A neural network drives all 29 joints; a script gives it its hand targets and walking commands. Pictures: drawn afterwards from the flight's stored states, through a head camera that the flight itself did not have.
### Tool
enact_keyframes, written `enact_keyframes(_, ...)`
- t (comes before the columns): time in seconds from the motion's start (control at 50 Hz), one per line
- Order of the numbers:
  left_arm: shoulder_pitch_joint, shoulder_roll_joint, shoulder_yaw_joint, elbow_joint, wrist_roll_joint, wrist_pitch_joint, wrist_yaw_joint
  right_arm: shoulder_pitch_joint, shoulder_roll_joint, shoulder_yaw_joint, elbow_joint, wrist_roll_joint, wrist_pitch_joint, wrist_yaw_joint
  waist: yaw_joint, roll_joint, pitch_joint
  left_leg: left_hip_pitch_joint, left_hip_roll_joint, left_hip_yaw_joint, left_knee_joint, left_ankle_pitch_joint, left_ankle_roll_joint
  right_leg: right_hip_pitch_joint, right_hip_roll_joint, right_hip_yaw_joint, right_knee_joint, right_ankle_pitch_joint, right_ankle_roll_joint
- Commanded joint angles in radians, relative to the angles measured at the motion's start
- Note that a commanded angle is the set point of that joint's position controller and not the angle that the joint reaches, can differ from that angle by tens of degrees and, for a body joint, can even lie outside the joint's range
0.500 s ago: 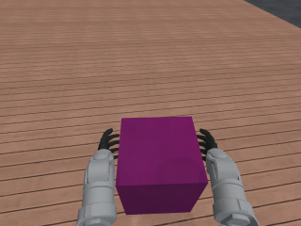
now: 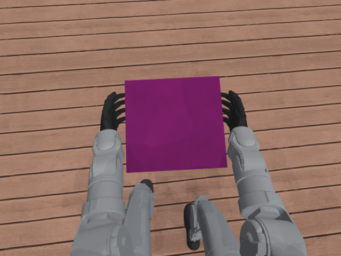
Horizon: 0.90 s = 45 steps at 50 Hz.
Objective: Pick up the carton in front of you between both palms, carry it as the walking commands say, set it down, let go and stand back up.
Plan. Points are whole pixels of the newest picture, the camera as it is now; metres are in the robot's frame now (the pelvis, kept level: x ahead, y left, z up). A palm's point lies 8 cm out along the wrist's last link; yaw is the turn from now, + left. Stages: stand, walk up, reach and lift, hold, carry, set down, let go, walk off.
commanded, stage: set down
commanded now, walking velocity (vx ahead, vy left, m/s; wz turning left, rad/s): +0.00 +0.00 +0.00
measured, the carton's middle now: (173, 130) +0.40 +0.03 -0.16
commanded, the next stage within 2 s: none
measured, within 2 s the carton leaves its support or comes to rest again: neither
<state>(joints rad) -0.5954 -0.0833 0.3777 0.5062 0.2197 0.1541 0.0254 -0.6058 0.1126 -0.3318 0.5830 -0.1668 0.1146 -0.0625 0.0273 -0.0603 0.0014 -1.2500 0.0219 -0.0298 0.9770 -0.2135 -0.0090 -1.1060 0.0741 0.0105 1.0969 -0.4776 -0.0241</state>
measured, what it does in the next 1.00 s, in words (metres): lowers itself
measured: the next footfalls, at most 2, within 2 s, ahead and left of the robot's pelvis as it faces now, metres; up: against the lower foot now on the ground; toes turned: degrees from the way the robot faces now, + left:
none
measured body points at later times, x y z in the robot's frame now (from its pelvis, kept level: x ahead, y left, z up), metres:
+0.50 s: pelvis -0.02 +0.01 -0.13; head +0.24 +0.04 +0.23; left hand +0.44 +0.18 -0.23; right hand +0.46 -0.12 -0.22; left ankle +0.12 +0.13 -0.65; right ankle +0.01 -0.10 -0.65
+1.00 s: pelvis -0.05 +0.01 -0.24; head +0.29 +0.01 +0.05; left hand +0.45 +0.17 -0.39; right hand +0.50 -0.13 -0.38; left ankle +0.12 +0.13 -0.65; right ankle +0.01 -0.10 -0.65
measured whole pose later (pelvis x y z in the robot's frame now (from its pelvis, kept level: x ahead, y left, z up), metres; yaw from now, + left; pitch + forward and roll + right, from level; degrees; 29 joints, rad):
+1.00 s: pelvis -0.05 +0.01 -0.24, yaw -2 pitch +48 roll -1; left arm -1.11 -0.04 0.53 0.58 0.19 0.26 0.14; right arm -1.27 -0.18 -0.29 0.87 -0.12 0.25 -0.02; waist 0.04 -0.03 0.01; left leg -2.31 0.01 -0.03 1.79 -0.32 -0.02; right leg -2.15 0.10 0.00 1.98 -0.68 0.00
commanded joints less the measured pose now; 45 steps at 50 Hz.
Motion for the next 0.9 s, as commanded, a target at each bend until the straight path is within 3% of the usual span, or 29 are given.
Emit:
enact_keyframes(0.0, -0.511, -0.807, -0.586, -0.016, -0.087, -0.022, -0.175, -0.569, 0.827, 0.583, -0.061, 0.099, -0.032, 0.159, 0.031, 0.046, -1.078, 0.775, -0.143, -0.006, 0.180, 0.446, 0.021, -0.018, 0.074, 0.086, -0.082, 0.411, 0.063)
enact_keyframes(0.08, -0.542, -0.853, -0.520, 0.061, -0.061, 0.031, -0.197, -0.626, 0.877, 0.540, -0.004, 0.081, 0.028, 0.181, 0.043, 0.011, -0.955, 0.520, -0.151, 0.027, 0.213, 0.209, 0.013, -0.091, 0.082, 0.076, -0.044, 0.252, 0.067)
enact_keyframes(0.16, -0.601, -0.891, -0.449, 0.131, -0.033, 0.077, -0.212, -0.696, 0.883, 0.472, 0.058, 0.051, 0.071, 0.216, 0.037, 0.015, -0.885, 0.403, -0.153, 0.030, 0.259, 0.115, 0.014, -0.232, 0.090, 0.051, 0.006, 0.138, 0.058)
enact_keyframes(0.32, -0.706, -0.918, -0.420, 0.161, -0.035, 0.094, -0.179, -0.792, 0.811, 0.391, 0.123, 0.039, 0.075, 0.256, 0.003, 0.070, -0.967, 0.319, -0.155, 0.026, 0.390, 0.143, -0.011, -0.469, 0.107, 0.013, 0.166, 0.112, 0.034)
enact_keyframes(0.44, -0.778, -0.922, -0.473, 0.116, -0.078, 0.088, -0.133, -0.875, 0.771, 0.426, 0.116, 0.089, 0.068, 0.276, 0.006, 0.091, -1.105, 0.314, -0.152, 0.023, 0.490, 0.190, -0.030, -0.595, 0.115, -0.008, 0.286, 0.122, 0.030)
enact_keyframes(0.6, -0.889, -0.891, -0.504, 0.062, -0.118, 0.096, -0.093, -0.980, 0.714, 0.452, 0.114, 0.136, 0.084, 0.298, 0.013, 0.081, -1.180, 0.271, -0.150, 0.026, 0.601, 0.180, -0.038, -0.739, 0.113, -0.029, 0.411, 0.086, 0.033)
enact_keyframes(0.88, -1.104, -0.787, -0.399, 0.097, -0.117, 0.100, -0.085, -1.138, 0.631, 0.421, 0.219, 0.145, 0.106, 0.301, 0.023, 0.047, -1.127, 0.040, -0.137, 0.067, 0.790, 0.112, -0.037, -0.883, 0.090, -0.032, 0.566, 0.035, 0.034)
